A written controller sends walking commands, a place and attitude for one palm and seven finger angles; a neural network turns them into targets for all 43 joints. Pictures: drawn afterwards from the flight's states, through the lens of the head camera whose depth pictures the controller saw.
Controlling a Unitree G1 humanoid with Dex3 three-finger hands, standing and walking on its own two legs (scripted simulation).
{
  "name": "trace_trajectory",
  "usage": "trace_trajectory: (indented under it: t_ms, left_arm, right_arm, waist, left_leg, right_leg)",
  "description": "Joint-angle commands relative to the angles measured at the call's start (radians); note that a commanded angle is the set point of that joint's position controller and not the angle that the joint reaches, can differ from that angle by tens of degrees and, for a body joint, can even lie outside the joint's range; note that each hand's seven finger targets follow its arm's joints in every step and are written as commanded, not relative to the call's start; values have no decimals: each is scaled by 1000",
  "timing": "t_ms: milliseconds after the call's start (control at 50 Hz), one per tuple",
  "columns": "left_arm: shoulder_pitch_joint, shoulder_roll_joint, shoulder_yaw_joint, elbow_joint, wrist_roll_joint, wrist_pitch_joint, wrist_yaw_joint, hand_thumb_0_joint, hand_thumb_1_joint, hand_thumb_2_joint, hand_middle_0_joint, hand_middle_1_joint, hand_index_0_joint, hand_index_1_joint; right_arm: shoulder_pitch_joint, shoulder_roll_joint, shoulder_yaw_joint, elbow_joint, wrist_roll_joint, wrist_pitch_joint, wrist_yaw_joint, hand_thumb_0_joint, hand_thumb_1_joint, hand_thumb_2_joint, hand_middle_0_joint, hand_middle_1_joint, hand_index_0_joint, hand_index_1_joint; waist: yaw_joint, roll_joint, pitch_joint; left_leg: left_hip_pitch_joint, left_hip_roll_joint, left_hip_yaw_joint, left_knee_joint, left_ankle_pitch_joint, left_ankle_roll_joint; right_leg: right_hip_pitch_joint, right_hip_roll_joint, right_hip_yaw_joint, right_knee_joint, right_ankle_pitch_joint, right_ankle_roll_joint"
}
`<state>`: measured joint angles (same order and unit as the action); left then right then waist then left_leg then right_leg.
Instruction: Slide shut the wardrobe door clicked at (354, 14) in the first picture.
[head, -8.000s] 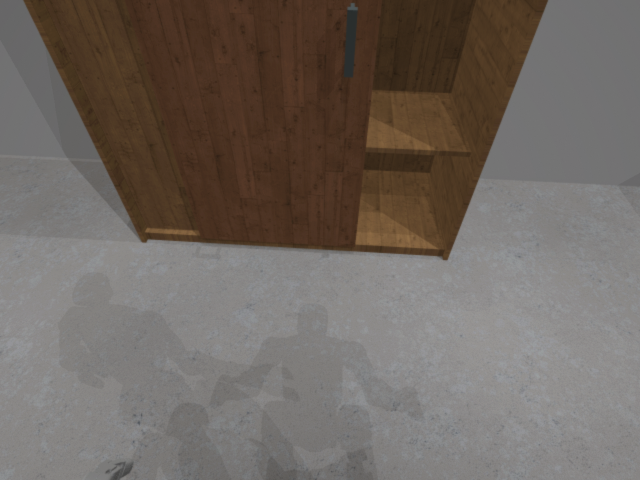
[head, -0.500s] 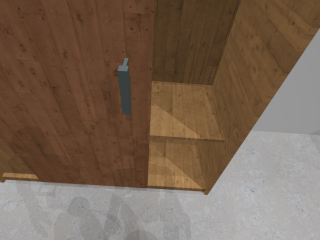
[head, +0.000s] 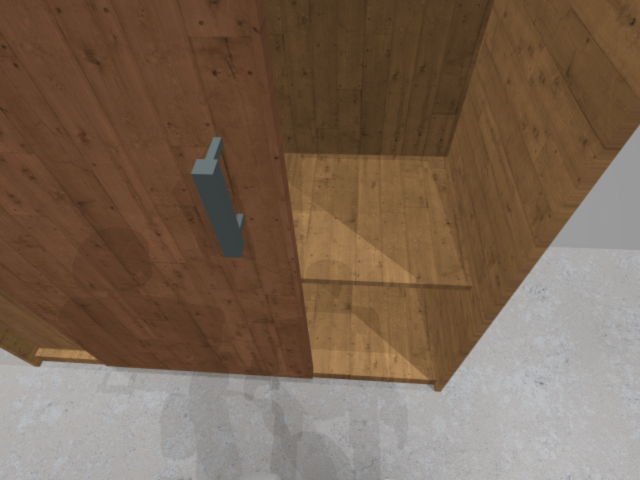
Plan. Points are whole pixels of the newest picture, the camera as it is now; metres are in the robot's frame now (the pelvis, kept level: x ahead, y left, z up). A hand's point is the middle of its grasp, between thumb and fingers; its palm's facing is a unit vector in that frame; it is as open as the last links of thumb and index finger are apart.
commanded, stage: come to a stop and stand still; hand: left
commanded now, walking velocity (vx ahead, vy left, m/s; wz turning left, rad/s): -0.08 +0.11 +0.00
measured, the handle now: (225, 200) +0.43 +0.14 +0.11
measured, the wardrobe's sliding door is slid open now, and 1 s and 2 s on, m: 0.37 0.37 0.37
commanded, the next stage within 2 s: look again from close up in 1.44 s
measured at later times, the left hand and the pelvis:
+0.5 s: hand out of the picture -0.06 +0.25 -0.15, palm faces +0.01 -0.95 -0.31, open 7.4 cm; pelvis -0.04 +0.05 +0.00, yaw -2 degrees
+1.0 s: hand out of the picture +0.03 +0.21 -0.15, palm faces -0.04 -0.97 -0.25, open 7.3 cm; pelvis -0.01 +0.03 +0.01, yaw -2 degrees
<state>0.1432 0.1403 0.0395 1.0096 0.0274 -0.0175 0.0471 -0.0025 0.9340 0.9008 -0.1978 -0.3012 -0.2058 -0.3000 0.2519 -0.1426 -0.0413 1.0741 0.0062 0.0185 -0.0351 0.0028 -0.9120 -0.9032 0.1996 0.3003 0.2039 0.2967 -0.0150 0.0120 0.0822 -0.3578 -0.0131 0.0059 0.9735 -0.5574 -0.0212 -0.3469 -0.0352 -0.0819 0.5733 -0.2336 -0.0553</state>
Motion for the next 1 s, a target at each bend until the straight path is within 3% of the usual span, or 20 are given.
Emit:
trace_trajectory:
  t_ms: [0,60,80,120,140,160,180,200,240,260,280,340,380,420,440,500,540,600,800,980]
  left_arm:
    - [123,180,40,-34,9,10,9,0,900,900,-200,-300,-200,-300]
    - [104,208,49,-51,13,20,4,0,900,900,-200,-300,-200,-300]
    - [107,207,48,-49,12,22,3,0,900,900,-200,-300,-200,-300]
    - [79,206,46,-57,5,33,-1,0,900,900,-200,-300,-200,-300]
    - [113,209,24,-59,-8,18,33,0,900,900,-200,-300,-200,-300]
    - [107,206,13,-101,-11,29,28,0,900,900,-200,-300,-200,-300]
    - [112,161,5,-99,-13,40,13,0,900,900,-200,-300,-200,-300]
    - [139,147,5,-96,-14,43,3,0,900,900,-200,-300,-200,-300]
    - [154,143,-3,-85,3,59,-12,0,900,900,-200,-300,-200,-300]
    - [181,135,-6,-78,6,58,-17,0,900,900,-200,-300,-200,-300]
    - [198,129,-6,-71,5,57,-22,0,900,900,-200,-300,-200,-300]
    - [246,123,-12,-68,3,35,-24,0,900,900,-200,-300,-200,-300]
    - [206,143,-17,-76,1,11,-22,0,900,900,-200,-300,-200,-300]
    - [163,159,-10,-81,-6,-3,-21,0,900,900,-200,-300,-200,-300]
    - [151,153,-13,-82,-8,-6,-19,0,900,900,-200,-300,-200,-300]
    - [151,139,-17,-74,-8,-2,-19,0,900,900,-200,-300,-200,-300]
    - [180,133,-20,-54,-8,0,-20,0,900,900,-200,-300,-200,-300]
    - [196,129,-26,-27,-9,-2,-19,0,900,900,-200,-300,-200,-300]
    - [174,122,-34,22,-16,-11,-12,0,900,900,-200,-300,-200,-300]
    - [166,124,-38,41,-19,-20,-7,0,900,900,-200,-300,-200,-300]
  right_arm:
    - [111,-4,-8,-30,-13,15,11,0,-900,-900,200,300,200,300]
    - [108,-21,-9,-51,-15,13,16,0,-900,-900,200,300,200,300]
    - [105,-16,-9,-52,-15,11,17,0,-900,-900,200,300,200,300]
    - [162,-23,-5,-45,-14,4,18,0,-900,-900,200,300,200,300]
    - [96,-152,-31,-123,-8,1,17,0,-900,-900,200,300,200,300]
    - [55,-105,-24,-179,-20,-8,18,0,-900,-900,200,300,200,300]
    - [-2,-154,-21,-210,-36,-10,18,0,-900,-900,200,300,200,300]
    - [-36,-184,-20,-241,-43,-1,19,0,-900,-900,200,300,200,300]
    - [-95,-185,-19,-273,-36,0,25,0,-900,-900,200,300,200,300]
    - [-97,-189,-15,-280,-34,0,27,0,-900,-900,200,300,200,300]
    - [-93,-189,-13,-279,-36,0,29,0,-900,-900,200,300,200,300]
    - [-61,-182,-6,-269,-30,-5,26,0,-900,-900,200,300,200,300]
    - [0,-147,5,-249,-24,-9,23,0,-900,-900,200,300,200,300]
    - [64,-146,6,-225,-23,-15,23,0,-900,-900,200,300,200,300]
    - [87,-142,6,-209,-23,-22,22,0,-900,-900,200,300,200,300]
    - [81,-153,11,-182,-25,-38,22,0,-900,-900,200,300,200,300]
    - [57,-159,16,-168,-25,-43,23,0,-900,-900,200,300,200,300]
    - [53,-154,25,-140,-24,-46,22,0,-900,-900,200,300,200,300]
    - [107,-122,46,-37,-22,-54,17,0,-900,-900,200,300,200,300]
    - [125,-113,52,8,-20,-59,11,0,-900,-900,200,300,200,300]
  waist:
    - [22,-146,-124]
    - [17,-146,-127]
    - [18,-135,-120]
    - [-20,-136,-100]
    - [-36,113,-218]
    - [-10,174,-186]
    - [10,325,-87]
    - [35,272,-23]
    - [48,255,82]
    - [54,167,108]
    - [65,142,109]
    - [63,-17,73]
    - [14,-63,59]
    - [-24,-191,-60]
    - [-34,-205,-91]
    - [-20,-61,-76]
    - [4,-16,-59]
    - [17,-4,-31]
    - [16,-9,-15]
    - [15,-31,-54]
  left_leg:
    - [11,12,25,-45,64,-21]
    - [64,16,32,-175,109,-17]
    - [107,9,50,-248,153,-16]
    - [251,4,65,-463,297,-3]
    - [187,59,89,-466,266,-7]
    - [133,74,20,-542,226,15]
    - [7,166,-81,-620,156,68]
    - [-112,224,-131,-673,51,109]
    - [-253,202,-173,-769,-122,118]
    - [-299,208,-176,-777,-145,122]
    - [-315,197,-159,-779,-132,128]
    - [-195,156,-128,-687,-75,110]
    - [-24,74,-79,-598,77,82]
    - [125,60,-35,-535,194,68]
    - [174,61,-27,-531,222,67]
    - [161,101,-75,-631,202,74]
    - [99,124,-102,-689,160,79]
    - [59,120,-92,-716,161,75]
    - [99,112,-53,-700,319,58]
    - [160,119,-30,-668,460,50]
  right_leg:
    - [84,-256,225,-188,591,-169]
    - [50,-254,250,-206,353,-162]
    - [18,-236,246,-211,259,-147]
    - [-84,-198,226,-180,57,-87]
    - [100,-189,230,-93,197,-46]
    - [56,-132,183,-18,-49,-29]
    - [7,-47,70,37,-163,4]
    - [29,0,18,72,-120,17]
    - [57,18,13,166,-105,19]
    - [73,21,23,188,-91,22]
    - [94,27,22,213,-69,23]
    - [78,1,90,24,-83,22]
    - [-56,-70,242,-160,-198,-22]
    - [-79,-93,269,-188,-211,-30]
    - [-84,-99,262,-195,-203,-29]
    - [-62,-58,203,-158,-167,-4]
    - [7,-42,174,-133,-108,5]
    - [55,-46,172,-146,-78,5]
    - [103,-69,181,-200,-7,0]
    - [165,-78,166,-197,168,-4]
